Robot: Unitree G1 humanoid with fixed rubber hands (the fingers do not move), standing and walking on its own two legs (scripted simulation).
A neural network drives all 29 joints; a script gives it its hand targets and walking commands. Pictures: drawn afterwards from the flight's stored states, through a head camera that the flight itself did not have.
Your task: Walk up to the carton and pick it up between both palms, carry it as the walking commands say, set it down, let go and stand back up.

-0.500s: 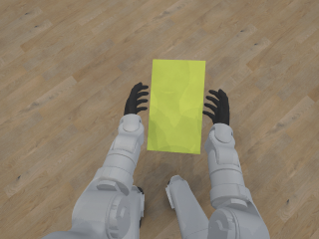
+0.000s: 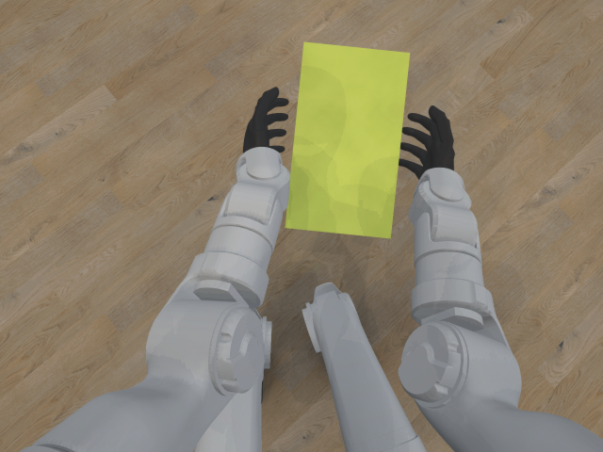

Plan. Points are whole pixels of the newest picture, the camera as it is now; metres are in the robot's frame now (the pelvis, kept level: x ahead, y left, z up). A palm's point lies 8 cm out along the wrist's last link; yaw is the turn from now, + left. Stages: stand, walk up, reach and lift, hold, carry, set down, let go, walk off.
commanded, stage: set down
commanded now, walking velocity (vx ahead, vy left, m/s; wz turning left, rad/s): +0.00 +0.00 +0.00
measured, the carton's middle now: (340, 152) +0.49 -0.15 -0.16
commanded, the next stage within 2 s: none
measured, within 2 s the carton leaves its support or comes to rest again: neither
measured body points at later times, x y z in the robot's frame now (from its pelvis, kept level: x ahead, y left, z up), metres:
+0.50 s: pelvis -0.01 -0.03 -0.06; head +0.29 -0.08 +0.27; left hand +0.53 -0.05 -0.16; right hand +0.46 -0.27 -0.18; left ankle +0.10 +0.09 -0.53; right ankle +0.11 -0.14 -0.53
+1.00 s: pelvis -0.01 -0.02 -0.12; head +0.33 -0.08 +0.17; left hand +0.55 -0.05 -0.25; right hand +0.48 -0.28 -0.26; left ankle +0.10 +0.09 -0.53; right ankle +0.11 -0.14 -0.53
